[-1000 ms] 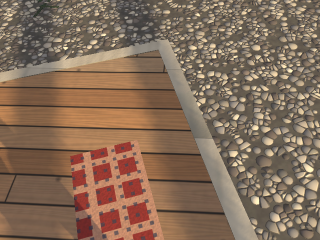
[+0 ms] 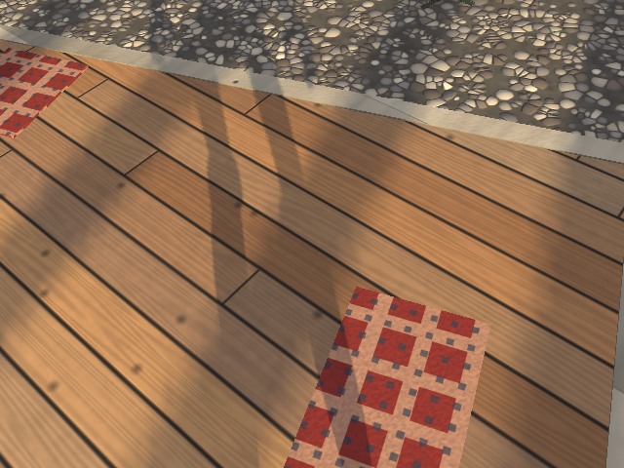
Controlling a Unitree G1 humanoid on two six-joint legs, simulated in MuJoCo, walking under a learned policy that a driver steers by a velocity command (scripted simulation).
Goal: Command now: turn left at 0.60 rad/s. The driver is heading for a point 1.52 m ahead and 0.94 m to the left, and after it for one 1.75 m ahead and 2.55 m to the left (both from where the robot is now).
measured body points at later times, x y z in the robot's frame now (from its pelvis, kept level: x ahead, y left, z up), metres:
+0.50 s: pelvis -0.01 +0.04 +0.00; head +0.02 +0.08 +0.45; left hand +0.02 +0.35 -0.13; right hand +0.18 -0.20 -0.10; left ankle -0.03 +0.12 -0.74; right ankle +0.05 -0.10 -0.68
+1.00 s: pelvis +0.01 +0.01 +0.00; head +0.04 +0.00 +0.45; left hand -0.03 +0.30 -0.10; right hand +0.23 -0.18 -0.14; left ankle -0.09 +0.11 -0.70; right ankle +0.06 -0.07 -0.74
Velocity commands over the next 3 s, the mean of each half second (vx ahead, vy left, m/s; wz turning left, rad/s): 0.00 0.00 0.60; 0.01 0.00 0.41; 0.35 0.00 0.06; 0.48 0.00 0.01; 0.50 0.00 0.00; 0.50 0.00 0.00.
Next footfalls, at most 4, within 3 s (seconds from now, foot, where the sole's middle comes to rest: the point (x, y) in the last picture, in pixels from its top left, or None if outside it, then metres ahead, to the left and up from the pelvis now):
0.20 left None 0.01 0.12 -0.78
0.72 right None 0.09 -0.05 -0.78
1.12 left None -0.03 0.11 -0.78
1.54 right None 0.36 0.10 -0.78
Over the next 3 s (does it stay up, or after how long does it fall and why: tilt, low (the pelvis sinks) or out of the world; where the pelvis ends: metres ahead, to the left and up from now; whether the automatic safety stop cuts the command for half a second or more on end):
stays up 0.88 0.46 0.00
